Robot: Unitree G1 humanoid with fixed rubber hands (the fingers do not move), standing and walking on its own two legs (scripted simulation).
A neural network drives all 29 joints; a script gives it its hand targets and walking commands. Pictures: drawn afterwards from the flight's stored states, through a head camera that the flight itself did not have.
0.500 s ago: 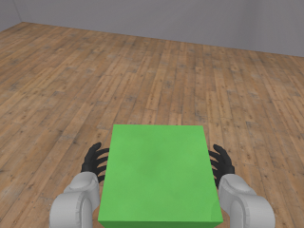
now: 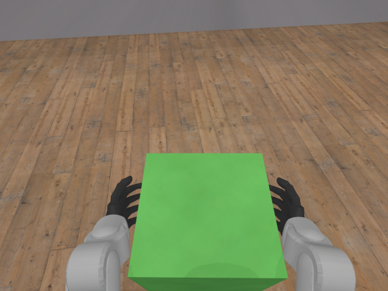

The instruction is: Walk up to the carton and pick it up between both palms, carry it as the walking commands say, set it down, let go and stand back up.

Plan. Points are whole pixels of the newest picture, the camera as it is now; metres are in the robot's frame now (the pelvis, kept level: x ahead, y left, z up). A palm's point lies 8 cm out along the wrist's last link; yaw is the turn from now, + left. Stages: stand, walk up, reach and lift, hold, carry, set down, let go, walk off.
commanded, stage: carry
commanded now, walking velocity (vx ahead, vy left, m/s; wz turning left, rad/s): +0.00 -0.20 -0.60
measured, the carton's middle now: (203, 230) +0.25 +0.00 +0.02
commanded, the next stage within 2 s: none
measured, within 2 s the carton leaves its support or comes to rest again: neither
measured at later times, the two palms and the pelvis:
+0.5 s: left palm (249, 216) +0.24 -0.08 +0.10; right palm out of the picture +0.14 -0.36 +0.10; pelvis -0.04 -0.14 +0.00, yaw -18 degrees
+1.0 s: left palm (364, 257) +0.17 -0.23 +0.12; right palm out of the picture -0.01 -0.47 +0.13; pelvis -0.11 -0.23 +0.02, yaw -34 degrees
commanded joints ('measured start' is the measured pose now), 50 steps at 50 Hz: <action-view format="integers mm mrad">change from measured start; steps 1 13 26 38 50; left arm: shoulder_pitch -348 -396 -326 -311 -375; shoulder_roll -768 -726 -740 -751 -715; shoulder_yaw -624 -639 -583 -651 -631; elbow -115 -67 -39 -139 -81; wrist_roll -258 -247 -261 -258 -241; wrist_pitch -5 36 25 -5 44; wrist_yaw -128 -107 -108 -129 -99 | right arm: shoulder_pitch -358 -354 -382 -295 -333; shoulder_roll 774 690 742 762 683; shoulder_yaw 649 566 649 647 576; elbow -97 -75 -106 -104 -98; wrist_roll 260 231 278 263 241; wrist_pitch -21 -12 0 -27 -5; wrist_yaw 122 118 130 135 120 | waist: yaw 22 7 5 17 4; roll -161 159 -312 -144 213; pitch -258 -77 -211 -252 -89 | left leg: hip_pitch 109 347 -213 256 357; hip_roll -39 268 89 -37 302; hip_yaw -12 -6 -35 -4 25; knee -148 -630 206 -369 -590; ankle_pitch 16 518 -286 102 656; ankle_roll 33 90 -86 38 96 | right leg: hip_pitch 166 -177 452 125 -119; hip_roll -261 -100 -371 -228 -96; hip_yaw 362 16 367 337 -47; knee -277 516 -120 -209 380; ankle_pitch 23 -149 835 169 -221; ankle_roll -122 140 -105 -92 144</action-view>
